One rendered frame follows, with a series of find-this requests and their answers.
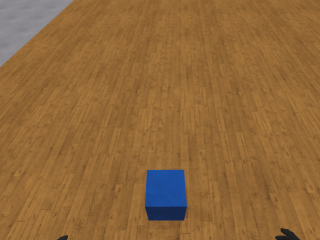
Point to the right robot hand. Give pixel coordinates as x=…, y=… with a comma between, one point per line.
x=288, y=235

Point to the carton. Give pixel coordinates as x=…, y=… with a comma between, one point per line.
x=165, y=196

